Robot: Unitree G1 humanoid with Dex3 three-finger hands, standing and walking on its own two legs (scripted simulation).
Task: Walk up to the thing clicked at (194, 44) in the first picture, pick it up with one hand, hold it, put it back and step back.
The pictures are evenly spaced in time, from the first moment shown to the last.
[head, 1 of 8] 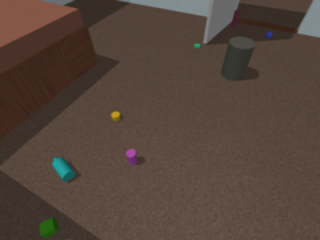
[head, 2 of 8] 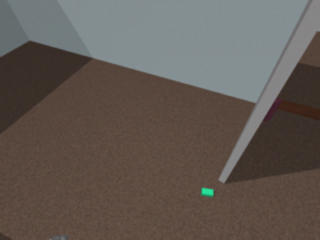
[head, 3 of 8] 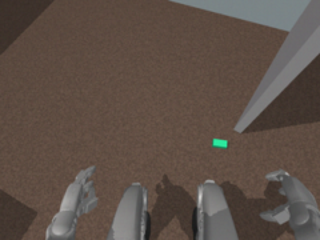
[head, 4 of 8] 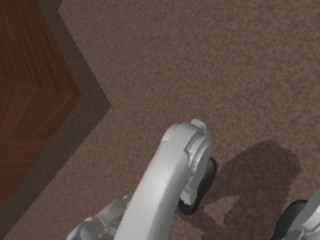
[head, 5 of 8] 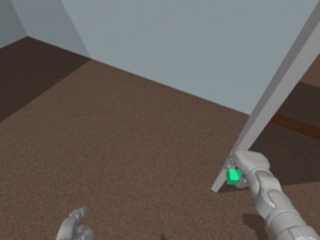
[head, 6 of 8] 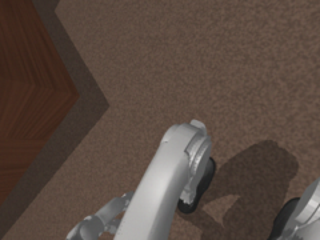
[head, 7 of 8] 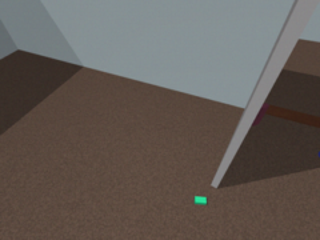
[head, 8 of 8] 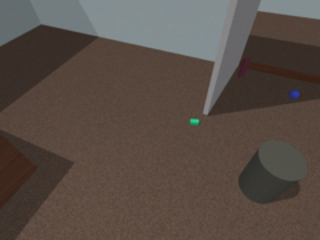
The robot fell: no
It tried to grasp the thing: yes
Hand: right
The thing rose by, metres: 0.69
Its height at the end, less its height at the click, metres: +0.00
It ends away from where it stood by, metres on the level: 0.02
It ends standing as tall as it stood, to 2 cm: yes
